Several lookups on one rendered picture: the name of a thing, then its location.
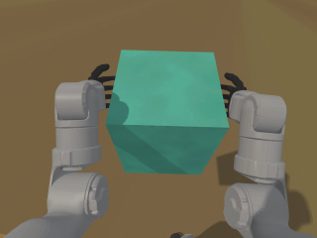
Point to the carton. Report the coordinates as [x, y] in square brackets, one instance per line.
[167, 113]

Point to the robot left hand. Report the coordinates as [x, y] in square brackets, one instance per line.
[94, 76]

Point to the robot right upper arm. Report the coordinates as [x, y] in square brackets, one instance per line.
[258, 211]

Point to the robot left upper arm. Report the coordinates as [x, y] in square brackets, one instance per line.
[75, 201]

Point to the right robot forearm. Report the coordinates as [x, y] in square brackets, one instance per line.
[262, 124]

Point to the left robot forearm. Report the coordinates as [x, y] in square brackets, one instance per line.
[76, 117]

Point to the robot right hand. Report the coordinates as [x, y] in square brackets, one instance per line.
[239, 86]

